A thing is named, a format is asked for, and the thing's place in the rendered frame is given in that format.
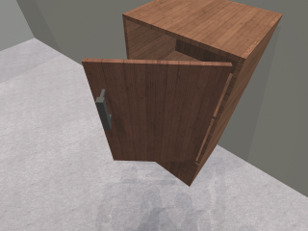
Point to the handle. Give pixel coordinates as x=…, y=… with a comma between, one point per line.
x=102, y=109

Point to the cupboard door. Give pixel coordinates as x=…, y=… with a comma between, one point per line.
x=161, y=110

